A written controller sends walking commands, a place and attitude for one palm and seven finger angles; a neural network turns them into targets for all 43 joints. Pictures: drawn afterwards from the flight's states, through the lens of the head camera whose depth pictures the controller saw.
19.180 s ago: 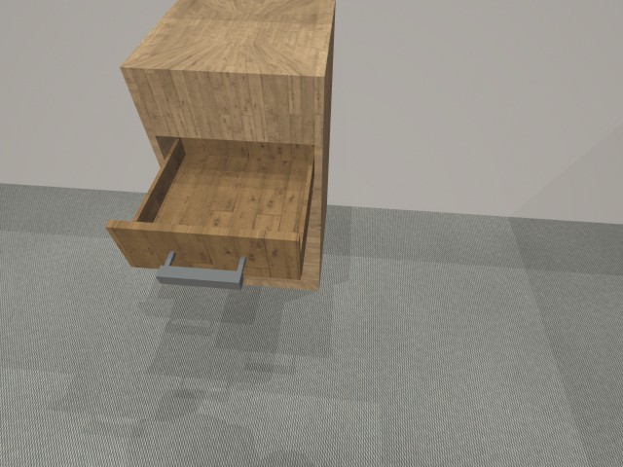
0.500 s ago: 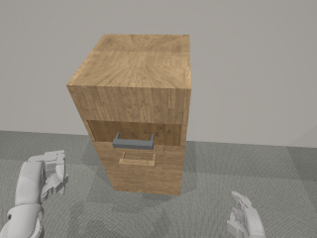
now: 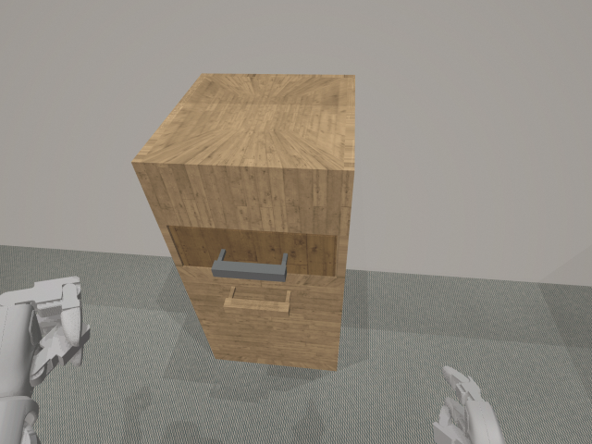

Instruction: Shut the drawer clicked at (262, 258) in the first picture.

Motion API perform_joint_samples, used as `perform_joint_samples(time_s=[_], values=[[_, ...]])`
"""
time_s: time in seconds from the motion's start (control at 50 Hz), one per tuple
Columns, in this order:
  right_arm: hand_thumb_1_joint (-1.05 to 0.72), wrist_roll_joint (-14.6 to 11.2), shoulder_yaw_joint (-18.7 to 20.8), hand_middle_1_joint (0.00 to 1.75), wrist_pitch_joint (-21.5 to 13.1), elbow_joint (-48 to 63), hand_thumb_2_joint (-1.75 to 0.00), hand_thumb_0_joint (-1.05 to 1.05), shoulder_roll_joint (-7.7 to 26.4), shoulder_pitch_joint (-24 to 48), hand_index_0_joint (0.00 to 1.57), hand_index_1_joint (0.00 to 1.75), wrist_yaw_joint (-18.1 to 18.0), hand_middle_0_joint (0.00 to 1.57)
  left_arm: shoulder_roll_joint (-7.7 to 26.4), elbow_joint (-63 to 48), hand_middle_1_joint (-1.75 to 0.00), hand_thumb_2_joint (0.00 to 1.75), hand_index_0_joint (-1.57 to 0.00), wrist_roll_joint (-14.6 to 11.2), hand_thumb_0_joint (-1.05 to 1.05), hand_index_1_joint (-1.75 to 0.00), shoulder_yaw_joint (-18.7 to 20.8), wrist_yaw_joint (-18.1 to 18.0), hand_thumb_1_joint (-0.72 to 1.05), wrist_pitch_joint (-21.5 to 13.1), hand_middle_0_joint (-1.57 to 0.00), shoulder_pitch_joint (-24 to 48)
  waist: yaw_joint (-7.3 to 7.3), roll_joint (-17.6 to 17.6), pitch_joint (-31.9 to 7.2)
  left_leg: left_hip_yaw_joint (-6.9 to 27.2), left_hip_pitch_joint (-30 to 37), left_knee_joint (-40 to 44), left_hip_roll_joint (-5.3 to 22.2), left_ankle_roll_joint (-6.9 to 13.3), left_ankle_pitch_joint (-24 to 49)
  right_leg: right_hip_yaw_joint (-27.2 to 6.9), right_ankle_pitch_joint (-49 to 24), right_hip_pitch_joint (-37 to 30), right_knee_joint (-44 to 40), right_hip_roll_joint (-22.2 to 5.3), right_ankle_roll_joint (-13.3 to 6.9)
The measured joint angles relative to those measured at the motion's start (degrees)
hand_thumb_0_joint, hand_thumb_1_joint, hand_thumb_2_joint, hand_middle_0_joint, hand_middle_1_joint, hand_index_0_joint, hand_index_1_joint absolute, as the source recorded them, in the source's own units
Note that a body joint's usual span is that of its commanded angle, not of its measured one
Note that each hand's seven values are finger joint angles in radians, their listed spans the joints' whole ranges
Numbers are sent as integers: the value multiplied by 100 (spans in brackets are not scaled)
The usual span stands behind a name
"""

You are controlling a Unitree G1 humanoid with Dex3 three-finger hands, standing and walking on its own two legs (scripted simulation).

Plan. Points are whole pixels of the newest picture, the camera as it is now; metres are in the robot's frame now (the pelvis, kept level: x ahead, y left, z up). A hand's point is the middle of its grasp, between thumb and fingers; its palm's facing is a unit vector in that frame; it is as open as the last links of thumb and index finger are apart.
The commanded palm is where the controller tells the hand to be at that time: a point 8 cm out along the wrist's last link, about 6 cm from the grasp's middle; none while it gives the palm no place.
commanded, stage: step back with the hand held close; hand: left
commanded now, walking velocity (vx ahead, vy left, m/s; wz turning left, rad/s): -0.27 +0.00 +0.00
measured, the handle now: (251, 263) +0.54 +0.18 -0.16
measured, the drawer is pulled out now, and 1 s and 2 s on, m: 0.00 0.00 0.00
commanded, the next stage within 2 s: stop stepping back and stand still in 1.32 s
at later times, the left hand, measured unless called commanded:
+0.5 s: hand (26, 370) +0.13 +0.26 +0.17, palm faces +0.35 -0.80 -0.49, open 3.3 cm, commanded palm +0.07 +0.30 +0.18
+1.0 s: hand out of the picture +0.06 +0.27 +0.16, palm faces +0.42 -0.77 -0.48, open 3.3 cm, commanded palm -0.01 +0.31 +0.18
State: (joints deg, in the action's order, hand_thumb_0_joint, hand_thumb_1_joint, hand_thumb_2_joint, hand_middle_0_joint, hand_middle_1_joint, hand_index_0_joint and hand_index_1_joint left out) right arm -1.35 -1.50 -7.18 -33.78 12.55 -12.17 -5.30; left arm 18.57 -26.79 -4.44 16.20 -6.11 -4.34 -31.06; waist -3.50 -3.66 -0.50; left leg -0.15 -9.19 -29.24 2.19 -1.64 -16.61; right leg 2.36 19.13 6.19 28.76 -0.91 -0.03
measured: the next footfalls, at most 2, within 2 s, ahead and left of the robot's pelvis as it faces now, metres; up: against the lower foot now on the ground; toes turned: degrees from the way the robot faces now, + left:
right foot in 1.36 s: -0.20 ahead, -0.11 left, +0.00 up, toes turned +3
left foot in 1.54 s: -0.09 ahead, +0.11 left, +0.00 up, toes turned +1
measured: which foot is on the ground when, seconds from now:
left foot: down 0.00-1.00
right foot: down 0.00-1.00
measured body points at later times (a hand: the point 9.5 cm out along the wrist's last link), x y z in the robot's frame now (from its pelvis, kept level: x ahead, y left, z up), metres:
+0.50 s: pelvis -0.06 +0.02 +0.00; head -0.03 +0.02 +0.45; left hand +0.11 +0.30 +0.19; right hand +0.13 -0.21 -0.08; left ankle -0.01 +0.14 -0.74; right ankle -0.04 -0.12 -0.74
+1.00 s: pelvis -0.12 +0.02 -0.01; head -0.08 +0.04 +0.43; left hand +0.04 +0.31 +0.19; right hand +0.07 -0.21 -0.09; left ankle -0.01 +0.14 -0.73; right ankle -0.04 -0.11 -0.74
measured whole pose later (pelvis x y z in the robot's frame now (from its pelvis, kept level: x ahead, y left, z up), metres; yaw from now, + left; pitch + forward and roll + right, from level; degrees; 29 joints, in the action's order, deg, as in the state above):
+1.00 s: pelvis -0.12 +0.02 -0.01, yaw +4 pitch +0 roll -2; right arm -0.1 1.1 -4.6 -32.9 11.6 -11.1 -3.2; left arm 23.6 -35.1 -2.0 23.8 -8.9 -15.9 -35.2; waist 0.3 0.0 3.6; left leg 2.1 -29.3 -39.3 0.8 0.6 -17.2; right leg -0.3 11.4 23.0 33.8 1.1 0.8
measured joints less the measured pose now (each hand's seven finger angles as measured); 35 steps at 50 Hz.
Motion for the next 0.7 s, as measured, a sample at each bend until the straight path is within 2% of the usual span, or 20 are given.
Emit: perform_joint_samples(time_s=[0.04,0.12,0.22,0.32,0.44,0.52,0.7], values=[[-91,20,22,30,31,53,-90,1,27,-28,21,30,29,20,91,-61,-160,90,-140,38,2,-160,131,30,89,-124,-141,71,39,-23,0,43,-83,-65,33,19,-11,40,-33,14,-51,38,-5],[-91,58,102,30,260,69,-90,1,88,99,21,30,125,20,221,-13,-160,90,-140,71,2,-160,541,-21,89,-584,-141,119,233,-35,33,72,-327,-105,45,15,51,64,-151,207,-113,52,13],[-91,49,267,30,554,152,-90,1,142,169,21,30,161,20,166,-35,-160,90,-140,83,2,-160,436,13,90,-638,-140,-313,372,23,121,-52,-510,44,-42,90,224,-54,-283,493,-117,-42,97],[-91,48,285,29,682,223,-90,1,108,119,20,30,90,20,327,-352,-160,90,-140,94,2,-160,327,-18,89,-595,-140,-620,357,183,258,-82,-680,87,-101,139,371,-84,-393,699,-85,-101,143],[-91,58,220,29,645,259,-90,1,-4,135,20,30,88,20,528,-658,-160,90,-140,64,2,-160,532,-140,89,-706,-141,-599,303,269,305,-28,-917,9,-114,163,514,-35,-537,900,-37,-111,156],[-91,55,179,29,586,275,-90,1,-72,200,21,30,117,20,484,-632,-160,90,-140,62,2,-160,583,-197,89,-788,-141,-558,301,233,266,7,-1082,-72,-97,170,599,-6,-638,1029,-8,-92,153],[-91,99,161,30,468,246,-90,1,-49,122,21,30,117,20,316,-596,-160,90,-140,149,2,-160,404,-315,89,-896,-141,-514,308,195,221,116,-1416,-290,-33,214,694,72,-753,1204,-48,-1,153]])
